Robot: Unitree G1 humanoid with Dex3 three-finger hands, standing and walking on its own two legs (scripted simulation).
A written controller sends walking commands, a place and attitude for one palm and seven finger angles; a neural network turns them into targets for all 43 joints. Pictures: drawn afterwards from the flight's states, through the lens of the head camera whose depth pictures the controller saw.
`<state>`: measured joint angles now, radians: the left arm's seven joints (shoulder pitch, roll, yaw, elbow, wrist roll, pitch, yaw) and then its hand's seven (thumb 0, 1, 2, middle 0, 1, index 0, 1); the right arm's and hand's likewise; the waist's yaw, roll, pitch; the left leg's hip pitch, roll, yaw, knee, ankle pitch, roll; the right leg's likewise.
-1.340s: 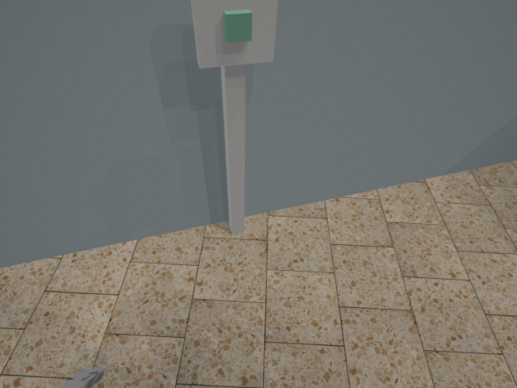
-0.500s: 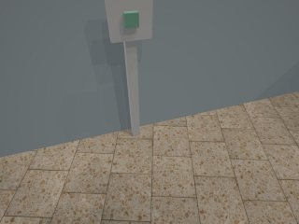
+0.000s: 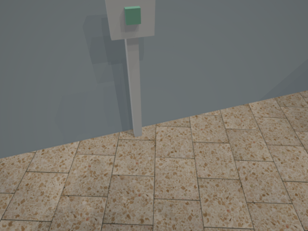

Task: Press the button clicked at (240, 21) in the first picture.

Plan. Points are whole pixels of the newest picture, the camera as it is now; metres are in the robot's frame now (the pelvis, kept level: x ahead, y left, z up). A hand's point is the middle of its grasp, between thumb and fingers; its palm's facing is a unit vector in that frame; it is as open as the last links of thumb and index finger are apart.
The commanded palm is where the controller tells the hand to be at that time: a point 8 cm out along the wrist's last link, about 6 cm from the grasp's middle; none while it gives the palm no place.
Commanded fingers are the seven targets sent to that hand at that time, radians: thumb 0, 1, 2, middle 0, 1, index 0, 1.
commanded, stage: look at it before walking up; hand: left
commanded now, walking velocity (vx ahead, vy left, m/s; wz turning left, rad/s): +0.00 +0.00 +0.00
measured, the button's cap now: (132, 15) +0.89 +0.14 +0.17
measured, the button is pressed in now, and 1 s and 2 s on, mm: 0 0 0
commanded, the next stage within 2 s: walk to a spot facing it in 0.10 s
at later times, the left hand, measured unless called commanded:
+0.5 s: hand out of the picture +0.08 +0.22 -0.18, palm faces -0.12 -0.95 -0.28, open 7.4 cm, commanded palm none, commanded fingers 0.00 0.90 0.90 -0.20 -0.30 -0.20 -0.30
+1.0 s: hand out of the picture +0.10 +0.17 -0.17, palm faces -0.30 -0.92 -0.24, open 7.4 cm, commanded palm none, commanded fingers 0.00 0.90 0.90 -0.20 -0.30 -0.20 -0.30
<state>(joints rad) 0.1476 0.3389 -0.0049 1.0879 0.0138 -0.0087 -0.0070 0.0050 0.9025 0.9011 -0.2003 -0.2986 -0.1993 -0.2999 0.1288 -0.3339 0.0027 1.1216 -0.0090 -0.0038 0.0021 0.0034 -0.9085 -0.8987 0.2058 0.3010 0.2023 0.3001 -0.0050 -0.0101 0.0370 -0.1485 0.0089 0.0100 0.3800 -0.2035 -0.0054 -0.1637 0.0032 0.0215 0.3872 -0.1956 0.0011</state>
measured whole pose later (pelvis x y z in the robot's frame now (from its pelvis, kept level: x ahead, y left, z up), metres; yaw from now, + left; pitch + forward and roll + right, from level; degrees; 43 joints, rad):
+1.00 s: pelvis -0.01 -0.01 -0.01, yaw -22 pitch +2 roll +0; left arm 0.27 0.22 0.06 0.92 0.03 0.03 0.00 0.00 0.90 0.90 -0.20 -0.30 -0.20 -0.30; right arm 0.09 -0.24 -0.06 0.93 -0.01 0.05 -0.03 0.00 -0.91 -0.90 0.20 0.30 0.20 0.30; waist 0.04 -0.01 0.06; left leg -0.43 0.04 -0.02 0.92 -0.41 -0.07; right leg -0.30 0.10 0.14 0.47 -0.19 -0.05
